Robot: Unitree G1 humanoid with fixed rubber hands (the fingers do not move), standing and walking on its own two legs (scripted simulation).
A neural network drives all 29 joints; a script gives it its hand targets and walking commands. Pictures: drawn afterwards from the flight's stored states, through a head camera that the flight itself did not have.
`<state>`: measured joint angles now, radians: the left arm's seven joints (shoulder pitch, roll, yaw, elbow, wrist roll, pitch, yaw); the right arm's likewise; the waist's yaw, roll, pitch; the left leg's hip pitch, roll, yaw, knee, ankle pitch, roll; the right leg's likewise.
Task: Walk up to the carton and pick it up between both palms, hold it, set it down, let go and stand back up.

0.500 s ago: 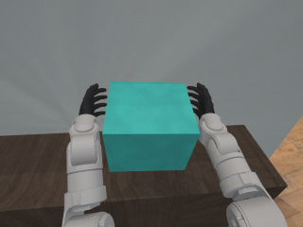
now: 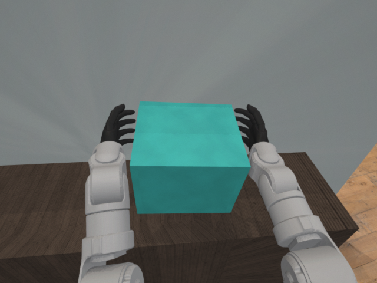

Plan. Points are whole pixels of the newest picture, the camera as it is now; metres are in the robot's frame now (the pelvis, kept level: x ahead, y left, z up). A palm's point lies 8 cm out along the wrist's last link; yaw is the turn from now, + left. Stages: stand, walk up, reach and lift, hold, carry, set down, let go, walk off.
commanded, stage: hold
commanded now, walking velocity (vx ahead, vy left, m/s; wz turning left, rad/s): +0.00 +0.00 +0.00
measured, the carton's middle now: (185, 157) +0.37 +0.01 +0.12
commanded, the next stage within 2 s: none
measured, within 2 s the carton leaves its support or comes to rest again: neither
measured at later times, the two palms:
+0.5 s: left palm (111, 143) +0.35 +0.16 +0.18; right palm (257, 140) +0.36 -0.14 +0.17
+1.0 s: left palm (110, 142) +0.36 +0.16 +0.18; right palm (255, 138) +0.37 -0.14 +0.18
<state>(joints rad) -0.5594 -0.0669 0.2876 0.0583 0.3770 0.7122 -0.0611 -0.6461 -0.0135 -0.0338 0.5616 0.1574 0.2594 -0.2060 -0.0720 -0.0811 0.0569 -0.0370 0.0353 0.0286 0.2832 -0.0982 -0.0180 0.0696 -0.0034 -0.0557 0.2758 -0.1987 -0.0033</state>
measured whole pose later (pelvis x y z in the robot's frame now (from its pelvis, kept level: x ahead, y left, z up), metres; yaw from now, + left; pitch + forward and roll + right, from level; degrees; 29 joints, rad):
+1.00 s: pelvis +0.00 +0.00 +0.00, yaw +0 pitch -9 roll +0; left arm -0.55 -0.06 0.29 0.04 0.37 0.70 -0.06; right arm -0.65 -0.02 -0.01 0.55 0.17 0.26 -0.22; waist -0.08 -0.09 0.05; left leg -0.03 0.03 0.02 0.29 -0.11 -0.02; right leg 0.08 0.00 -0.06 0.27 -0.20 0.00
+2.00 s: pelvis +0.00 +0.00 +0.00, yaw +0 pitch -9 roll +0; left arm -0.54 -0.06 0.28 0.03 0.36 0.70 -0.06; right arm -0.63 -0.02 -0.01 0.53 0.18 0.26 -0.22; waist -0.08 -0.08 0.05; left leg -0.04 0.04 0.03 0.29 -0.10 -0.02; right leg 0.07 0.00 -0.06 0.27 -0.20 0.00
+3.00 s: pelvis +0.00 +0.00 +0.00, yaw +0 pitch -8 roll +0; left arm -0.54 -0.06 0.29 0.05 0.36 0.70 -0.07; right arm -0.65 -0.02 -0.01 0.55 0.17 0.26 -0.22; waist -0.07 -0.08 0.05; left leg -0.04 0.04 0.02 0.29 -0.10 -0.02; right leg 0.07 0.00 -0.06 0.27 -0.20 0.00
